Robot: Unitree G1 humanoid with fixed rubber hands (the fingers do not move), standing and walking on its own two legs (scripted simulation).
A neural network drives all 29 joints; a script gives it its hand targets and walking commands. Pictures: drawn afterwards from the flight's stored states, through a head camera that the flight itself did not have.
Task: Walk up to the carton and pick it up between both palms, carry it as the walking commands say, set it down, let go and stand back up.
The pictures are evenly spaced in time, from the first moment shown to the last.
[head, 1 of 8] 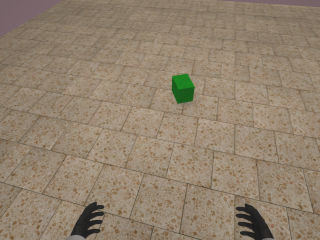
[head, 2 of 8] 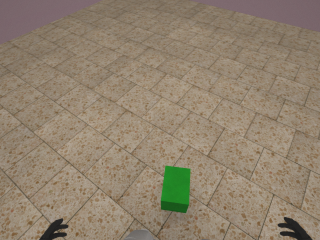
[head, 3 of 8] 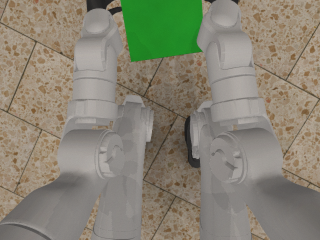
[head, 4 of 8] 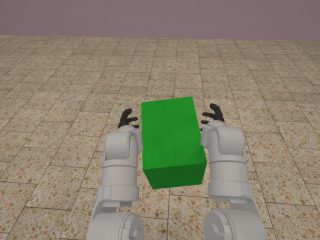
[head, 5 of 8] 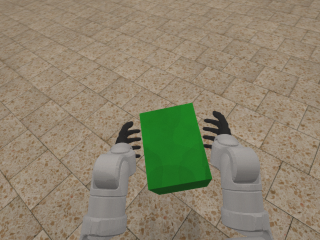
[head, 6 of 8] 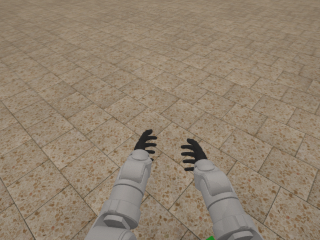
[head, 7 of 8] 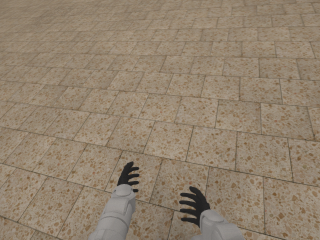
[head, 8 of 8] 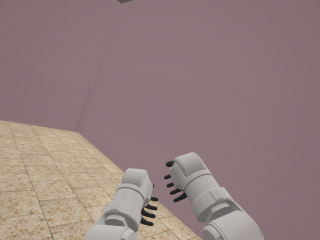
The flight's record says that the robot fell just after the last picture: yes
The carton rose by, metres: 0.70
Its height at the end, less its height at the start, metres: -0.01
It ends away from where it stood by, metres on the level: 8.95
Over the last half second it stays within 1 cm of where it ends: yes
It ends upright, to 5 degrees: no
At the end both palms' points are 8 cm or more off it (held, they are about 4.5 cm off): yes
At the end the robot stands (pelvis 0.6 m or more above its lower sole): no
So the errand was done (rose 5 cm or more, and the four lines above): no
